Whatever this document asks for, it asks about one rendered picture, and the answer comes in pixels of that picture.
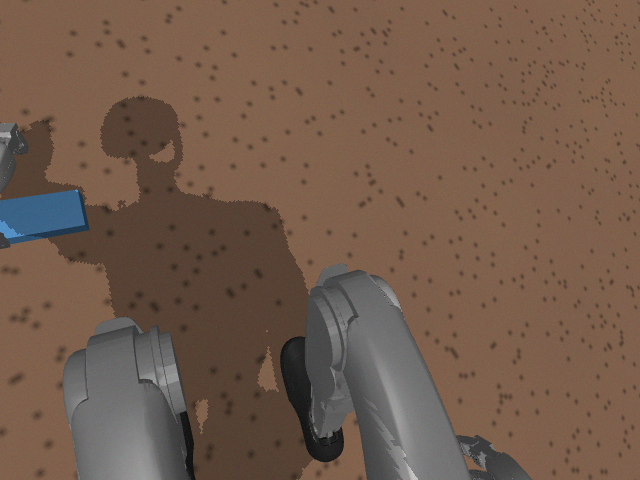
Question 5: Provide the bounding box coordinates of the left robot hand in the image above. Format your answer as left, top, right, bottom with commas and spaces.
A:
0, 123, 29, 249

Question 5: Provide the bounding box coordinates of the right robot hand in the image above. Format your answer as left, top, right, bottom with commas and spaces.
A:
456, 435, 532, 480

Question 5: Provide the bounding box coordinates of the small box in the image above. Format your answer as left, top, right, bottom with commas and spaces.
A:
0, 189, 90, 244

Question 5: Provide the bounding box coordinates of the right robot foot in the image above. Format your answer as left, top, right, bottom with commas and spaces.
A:
280, 336, 344, 462

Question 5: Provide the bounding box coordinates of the left robot foot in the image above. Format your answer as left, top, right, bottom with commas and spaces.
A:
180, 411, 196, 480

